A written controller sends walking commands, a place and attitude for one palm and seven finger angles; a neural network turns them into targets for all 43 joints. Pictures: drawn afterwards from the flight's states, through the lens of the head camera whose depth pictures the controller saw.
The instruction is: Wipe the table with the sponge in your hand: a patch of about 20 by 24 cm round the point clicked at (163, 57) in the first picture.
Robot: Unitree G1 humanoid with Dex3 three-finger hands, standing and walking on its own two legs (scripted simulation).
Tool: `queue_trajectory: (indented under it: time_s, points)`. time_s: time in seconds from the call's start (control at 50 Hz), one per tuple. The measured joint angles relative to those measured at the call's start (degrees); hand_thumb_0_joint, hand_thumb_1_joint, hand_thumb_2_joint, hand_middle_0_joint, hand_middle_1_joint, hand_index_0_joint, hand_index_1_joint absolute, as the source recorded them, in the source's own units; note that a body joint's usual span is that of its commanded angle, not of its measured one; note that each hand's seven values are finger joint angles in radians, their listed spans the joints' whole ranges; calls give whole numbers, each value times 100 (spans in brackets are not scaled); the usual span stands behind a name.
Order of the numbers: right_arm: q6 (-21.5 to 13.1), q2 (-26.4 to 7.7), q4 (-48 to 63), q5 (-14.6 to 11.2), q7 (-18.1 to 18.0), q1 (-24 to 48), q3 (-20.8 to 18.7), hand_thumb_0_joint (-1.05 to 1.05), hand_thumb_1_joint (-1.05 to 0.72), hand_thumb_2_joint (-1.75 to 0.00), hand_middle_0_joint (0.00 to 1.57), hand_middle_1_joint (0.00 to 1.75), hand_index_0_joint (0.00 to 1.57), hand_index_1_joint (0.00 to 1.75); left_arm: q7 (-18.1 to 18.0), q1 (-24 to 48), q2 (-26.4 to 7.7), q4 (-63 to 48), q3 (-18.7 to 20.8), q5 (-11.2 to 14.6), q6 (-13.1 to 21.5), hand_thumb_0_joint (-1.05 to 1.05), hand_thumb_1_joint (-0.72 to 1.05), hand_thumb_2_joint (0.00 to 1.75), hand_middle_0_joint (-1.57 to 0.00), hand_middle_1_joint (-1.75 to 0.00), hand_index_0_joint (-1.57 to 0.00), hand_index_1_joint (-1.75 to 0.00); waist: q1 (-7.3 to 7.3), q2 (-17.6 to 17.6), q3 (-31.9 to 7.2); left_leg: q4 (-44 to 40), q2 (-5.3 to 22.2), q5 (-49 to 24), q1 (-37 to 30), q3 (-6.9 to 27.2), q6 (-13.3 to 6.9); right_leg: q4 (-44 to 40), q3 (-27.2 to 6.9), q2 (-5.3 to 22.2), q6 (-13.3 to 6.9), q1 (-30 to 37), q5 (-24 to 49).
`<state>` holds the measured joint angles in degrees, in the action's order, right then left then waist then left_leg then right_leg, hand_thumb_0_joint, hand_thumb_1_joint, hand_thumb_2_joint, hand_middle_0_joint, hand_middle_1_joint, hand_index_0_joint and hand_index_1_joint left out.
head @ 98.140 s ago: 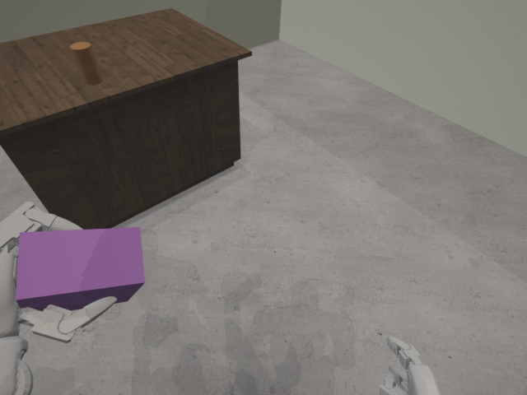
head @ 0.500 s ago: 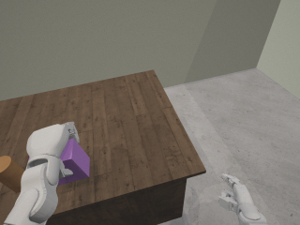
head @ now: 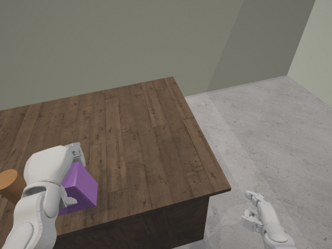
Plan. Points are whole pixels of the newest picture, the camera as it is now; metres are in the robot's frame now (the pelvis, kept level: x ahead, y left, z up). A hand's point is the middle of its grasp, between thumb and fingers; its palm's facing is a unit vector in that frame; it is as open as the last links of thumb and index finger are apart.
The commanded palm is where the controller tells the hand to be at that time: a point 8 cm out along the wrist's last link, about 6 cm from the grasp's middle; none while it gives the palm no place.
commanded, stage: bring the sponge back beside the body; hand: left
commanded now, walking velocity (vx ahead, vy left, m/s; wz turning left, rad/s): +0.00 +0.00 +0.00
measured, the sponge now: (68, 193) +0.20 +0.29 +0.04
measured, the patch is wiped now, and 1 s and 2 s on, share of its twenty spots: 1.00 1.00 1.00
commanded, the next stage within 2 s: step back with the hand held close in 0.72 s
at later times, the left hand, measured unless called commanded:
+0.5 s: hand (54, 192) +0.17 +0.27 +0.10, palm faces +0.03 -0.10 -0.99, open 10.1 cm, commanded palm +0.15 +0.28 +0.17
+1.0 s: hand (71, 180) +0.19 +0.24 +0.13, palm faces +0.28 -0.81 -0.52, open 10.1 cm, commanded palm +0.14 +0.27 +0.17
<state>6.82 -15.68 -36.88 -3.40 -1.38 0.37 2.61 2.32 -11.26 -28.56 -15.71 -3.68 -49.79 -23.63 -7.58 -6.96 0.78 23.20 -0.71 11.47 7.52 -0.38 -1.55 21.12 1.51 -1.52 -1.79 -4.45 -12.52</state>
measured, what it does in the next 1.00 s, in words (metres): stands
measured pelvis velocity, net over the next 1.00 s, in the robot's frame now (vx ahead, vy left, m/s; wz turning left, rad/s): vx -0.02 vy -0.01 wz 0.01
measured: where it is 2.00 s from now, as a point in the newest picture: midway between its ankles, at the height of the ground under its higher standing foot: outside the picture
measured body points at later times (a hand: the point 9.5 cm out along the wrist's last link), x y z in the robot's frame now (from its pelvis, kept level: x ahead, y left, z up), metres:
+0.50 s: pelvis -0.01 -0.01 +0.00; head -0.03 -0.05 +0.44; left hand +0.17 +0.28 +0.16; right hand +0.25 -0.20 -0.07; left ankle +0.02 +0.10 -0.74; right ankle -0.01 -0.10 -0.74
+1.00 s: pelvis -0.02 -0.01 -0.01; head -0.01 -0.02 +0.44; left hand +0.17 +0.28 +0.16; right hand +0.21 -0.21 -0.07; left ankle +0.02 +0.10 -0.74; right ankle -0.01 -0.10 -0.74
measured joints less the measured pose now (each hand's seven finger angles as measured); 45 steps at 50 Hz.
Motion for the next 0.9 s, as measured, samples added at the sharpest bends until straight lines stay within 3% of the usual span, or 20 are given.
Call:
queue_trajectory:
  time_s: [0.14, 0.28, 0.42, 0.54, 0.86, 0.9]
  points:
    - [-8, 32, 25, 25, 23, -48, -19, 1, -90, -90, 20, 30, 20, 30, -85, -338, -132, -302, 131, 6, 209, 0, -56, 101, -77, -139, -79, -141, -25, 0, -21, 49, 25, 41, -12, -9, 20, 44, -14, -25, -18, 8, -31]
    - [8, 27, 41, -2, 37, -61, -12, 1, -90, -90, 20, 30, 20, 30, -92, -584, -193, -409, 383, 156, 94, 0, -56, 101, -77, -139, -79, -141, -32, -15, -50, 111, 46, 65, 10, 9, 42, 90, 2, -48, -35, -5, -51]
    - [-61, -9, 98, 19, -27, -91, -34, 1, -90, -90, 20, 30, 20, 30, 2, -840, -202, -600, 325, 174, 225, 0, -56, 101, -77, -139, -79, -141, -39, -23, -14, 184, 54, 75, 31, 48, 48, 133, 38, -58, -43, -1, -59]
    - [-115, 29, 71, 32, -69, -130, -44, 1, -90, -90, 20, 30, 20, 30, -122, -811, -283, -566, 373, 130, 451, 0, -56, 101, -77, -139, -79, -141, -73, -5, 20, 205, 80, 68, 11, 62, 69, 121, 48, -85, -64, 36, -34]
    - [-138, 24, 39, 31, -57, -166, -35, 2, -90, -90, 21, 30, 20, 30, -116, -797, -222, -495, 348, 159, 371, 0, -56, 101, -77, -139, -79, -141, 1, -37, -10, 173, 72, 3, 47, 48, 70, 157, 29, -77, -62, -37, -3]
    - [-190, 29, 420, 50, -88, -322, -44, 2, -90, -90, 20, 30, 20, 30, -222, -764, 1, -529, 950, 2350, 948, -1, -56, 101, -77, -139, -79, -141, 29, -31, 66, 327, 93, 75, 197, 100, 41, 173, 65, -113, -61, -115, 11]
